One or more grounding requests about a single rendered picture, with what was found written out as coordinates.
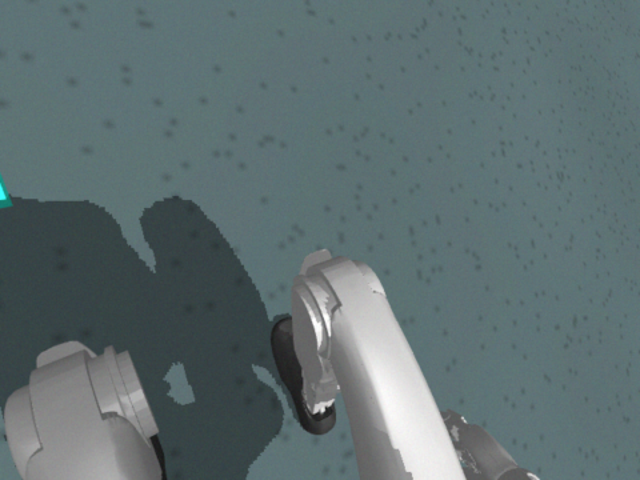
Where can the right robot foot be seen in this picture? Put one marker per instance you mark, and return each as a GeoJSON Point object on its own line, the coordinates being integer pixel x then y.
{"type": "Point", "coordinates": [290, 373]}

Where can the small box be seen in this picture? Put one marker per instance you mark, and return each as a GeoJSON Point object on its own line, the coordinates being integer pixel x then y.
{"type": "Point", "coordinates": [5, 200]}

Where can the left robot foot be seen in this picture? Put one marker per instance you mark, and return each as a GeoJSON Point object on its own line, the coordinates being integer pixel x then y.
{"type": "Point", "coordinates": [160, 455]}

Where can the right robot hand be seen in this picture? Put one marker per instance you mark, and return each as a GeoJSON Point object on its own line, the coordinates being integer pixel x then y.
{"type": "Point", "coordinates": [485, 458]}

